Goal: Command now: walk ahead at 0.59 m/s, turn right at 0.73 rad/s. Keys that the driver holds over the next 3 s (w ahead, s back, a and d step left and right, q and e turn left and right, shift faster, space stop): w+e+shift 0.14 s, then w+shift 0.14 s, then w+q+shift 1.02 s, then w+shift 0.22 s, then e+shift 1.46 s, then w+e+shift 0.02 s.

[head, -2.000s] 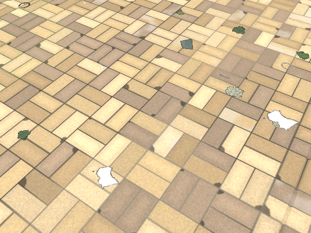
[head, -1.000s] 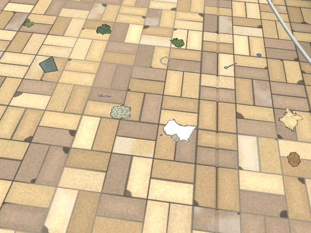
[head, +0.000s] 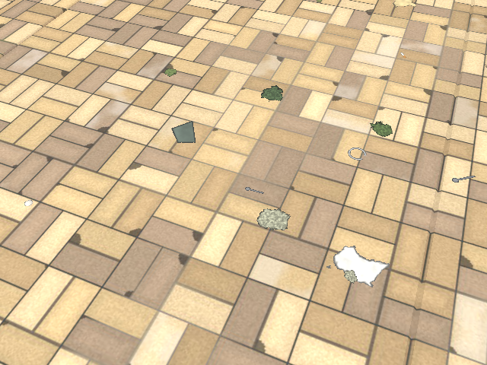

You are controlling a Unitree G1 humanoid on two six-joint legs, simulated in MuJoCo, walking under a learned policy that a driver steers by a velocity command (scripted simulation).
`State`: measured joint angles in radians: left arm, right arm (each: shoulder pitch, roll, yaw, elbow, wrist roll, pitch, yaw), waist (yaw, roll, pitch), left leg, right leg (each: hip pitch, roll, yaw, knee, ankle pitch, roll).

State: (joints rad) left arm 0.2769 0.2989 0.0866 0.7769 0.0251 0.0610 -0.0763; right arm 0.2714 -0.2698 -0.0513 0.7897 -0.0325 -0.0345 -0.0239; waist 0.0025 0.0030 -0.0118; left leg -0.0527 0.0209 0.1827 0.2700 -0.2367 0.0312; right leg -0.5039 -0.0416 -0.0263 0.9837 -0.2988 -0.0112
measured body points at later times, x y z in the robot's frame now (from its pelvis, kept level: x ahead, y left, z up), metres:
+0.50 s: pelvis +0.25 -0.18 -0.01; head +0.26 -0.20 +0.44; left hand +0.33 +0.08 -0.13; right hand +0.30 -0.45 -0.14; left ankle +0.36 -0.03 -0.65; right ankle +0.16 -0.21 -0.75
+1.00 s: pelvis +0.68 -0.25 -0.01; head +0.69 -0.25 +0.44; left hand +0.91 -0.02 -0.05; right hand +0.68 -0.53 -0.15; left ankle +0.58 -0.23 -0.75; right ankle +0.89 -0.44 -0.68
